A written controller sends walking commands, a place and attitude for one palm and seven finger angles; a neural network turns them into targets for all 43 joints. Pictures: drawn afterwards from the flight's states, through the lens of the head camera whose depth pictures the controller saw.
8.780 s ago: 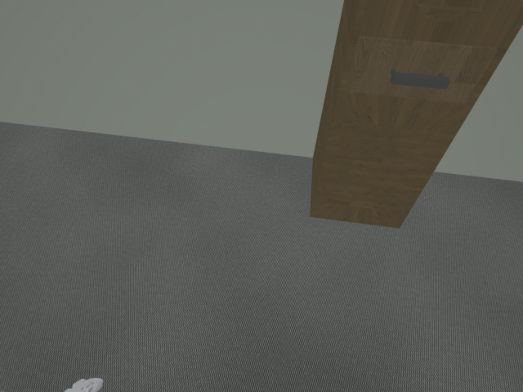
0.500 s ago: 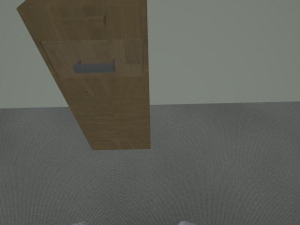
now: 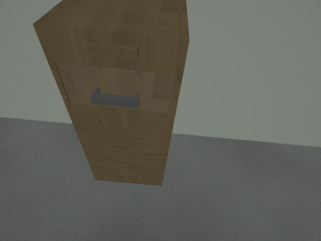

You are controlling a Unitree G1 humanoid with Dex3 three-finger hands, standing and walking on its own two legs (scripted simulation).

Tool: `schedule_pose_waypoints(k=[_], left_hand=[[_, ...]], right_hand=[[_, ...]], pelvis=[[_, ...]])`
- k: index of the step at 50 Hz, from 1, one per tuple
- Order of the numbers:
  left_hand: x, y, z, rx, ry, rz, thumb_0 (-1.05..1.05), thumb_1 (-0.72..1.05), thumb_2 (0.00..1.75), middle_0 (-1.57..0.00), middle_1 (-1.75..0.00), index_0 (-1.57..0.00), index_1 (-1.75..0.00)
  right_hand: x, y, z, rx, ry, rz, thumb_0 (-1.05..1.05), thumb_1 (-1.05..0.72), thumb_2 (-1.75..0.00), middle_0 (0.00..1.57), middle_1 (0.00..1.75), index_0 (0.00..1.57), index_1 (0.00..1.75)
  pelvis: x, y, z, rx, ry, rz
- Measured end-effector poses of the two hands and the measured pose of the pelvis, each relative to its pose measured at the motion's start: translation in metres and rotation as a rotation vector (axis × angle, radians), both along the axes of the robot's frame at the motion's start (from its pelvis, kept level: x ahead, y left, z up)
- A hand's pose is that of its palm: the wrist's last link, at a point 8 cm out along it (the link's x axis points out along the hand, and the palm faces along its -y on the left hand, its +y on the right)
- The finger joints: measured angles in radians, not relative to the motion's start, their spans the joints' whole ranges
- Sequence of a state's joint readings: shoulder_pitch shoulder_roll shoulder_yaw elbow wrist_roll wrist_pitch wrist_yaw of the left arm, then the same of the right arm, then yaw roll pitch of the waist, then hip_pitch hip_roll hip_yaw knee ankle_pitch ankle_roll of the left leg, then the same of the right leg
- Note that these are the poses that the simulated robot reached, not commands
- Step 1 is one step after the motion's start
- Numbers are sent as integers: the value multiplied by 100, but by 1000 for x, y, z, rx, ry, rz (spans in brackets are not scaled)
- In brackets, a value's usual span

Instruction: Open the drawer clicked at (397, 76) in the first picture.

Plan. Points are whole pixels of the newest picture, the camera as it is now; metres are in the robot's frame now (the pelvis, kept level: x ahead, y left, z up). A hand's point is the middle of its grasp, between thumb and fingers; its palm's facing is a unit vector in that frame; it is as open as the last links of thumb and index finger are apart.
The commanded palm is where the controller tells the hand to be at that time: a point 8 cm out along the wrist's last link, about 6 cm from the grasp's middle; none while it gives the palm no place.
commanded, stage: come to a stop and stand still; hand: left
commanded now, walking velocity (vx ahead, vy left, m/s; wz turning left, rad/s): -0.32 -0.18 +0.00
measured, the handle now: (116, 96) +0.55 +0.21 +0.02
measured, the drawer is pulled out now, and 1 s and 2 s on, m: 0.00 0.00 0.00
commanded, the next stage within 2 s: look again from close up in 1.48 s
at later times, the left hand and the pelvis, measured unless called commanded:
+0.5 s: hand out of the picture +0.09 +0.13 -0.15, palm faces +0.02 -0.96 -0.29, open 7.4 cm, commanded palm none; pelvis +0.01 -0.06 +0.00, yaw -1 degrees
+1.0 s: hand out of the picture -0.01 +0.16 -0.17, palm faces +0.06 -0.98 -0.19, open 7.4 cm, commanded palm none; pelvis +0.00 -0.03 +0.01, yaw +0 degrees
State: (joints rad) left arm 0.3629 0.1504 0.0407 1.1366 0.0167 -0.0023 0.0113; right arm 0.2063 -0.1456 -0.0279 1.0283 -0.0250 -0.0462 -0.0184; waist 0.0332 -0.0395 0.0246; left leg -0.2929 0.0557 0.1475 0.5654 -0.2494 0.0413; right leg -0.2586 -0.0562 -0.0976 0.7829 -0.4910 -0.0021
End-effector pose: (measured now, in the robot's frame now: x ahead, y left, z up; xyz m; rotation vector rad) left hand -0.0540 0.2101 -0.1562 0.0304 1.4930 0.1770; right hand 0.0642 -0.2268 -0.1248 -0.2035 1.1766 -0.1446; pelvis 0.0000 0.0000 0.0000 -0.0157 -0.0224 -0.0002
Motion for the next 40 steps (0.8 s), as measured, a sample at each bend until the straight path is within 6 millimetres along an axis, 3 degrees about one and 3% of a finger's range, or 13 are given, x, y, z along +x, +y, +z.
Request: schedule_pose_waypoints(k=[8, 15, 19, 25, 30, 35, 40], left_hand=[[63, 7, 10, 27, -44, -45, 0, 91, 90, -20, -29, -19, -30], [119, 5, 22, 116, -157, -84, 0, 91, 90, -20, -29, -19, -30], [137, -8, 27, 177, -227, -120, 0, 91, 90, -20, -29, -19, -30], [134, -32, 44, 182, -247, -131, 0, 90, 90, -20, -29, -20, -30], [121, -38, 51, 175, -259, -99, 0, 90, 90, -20, -29, -20, -30], [95, -30, 48, 161, -233, -72, 0, 90, 90, -21, -29, -20, -30], [63, -9, 32, 132, -163, -46, 0, 90, 90, -21, -29, -20, -30]], right_hand=[[5, -3, 1, -19, 94, -50, -1, -95, -90, 21, 30, 20, 30], [-2, -29, -12, 17, 140, -79, 0, -93, -90, 21, 30, 20, 30], [-4, -52, -31, 62, 136, -97, 0, -92, -90, 21, 30, 20, 30], [-8, -73, -31, 78, 143, -95, 0, -91, -90, 20, 30, 20, 30], [-17, -81, -23, 69, 157, -60, 0, -91, -90, 20, 30, 20, 30], [-23, -79, -14, 49, 155, -32, 0, -91, -90, 20, 30, 20, 30], [-30, -63, -7, 13, 120, -20, 0, -91, -90, 20, 30, 20, 30]], pelvis=[[21, 0, 9, 12, -1, -5], [22, -27, 6, 17, 0, -13], [22, -49, -5, 43, 3, -22], [14, -61, 4, 57, 2, -13], [5, -64, 11, 72, 11, 0], [-4, -58, 13, 76, 20, 6], [-11, -41, 9, 45, 30, -2]])
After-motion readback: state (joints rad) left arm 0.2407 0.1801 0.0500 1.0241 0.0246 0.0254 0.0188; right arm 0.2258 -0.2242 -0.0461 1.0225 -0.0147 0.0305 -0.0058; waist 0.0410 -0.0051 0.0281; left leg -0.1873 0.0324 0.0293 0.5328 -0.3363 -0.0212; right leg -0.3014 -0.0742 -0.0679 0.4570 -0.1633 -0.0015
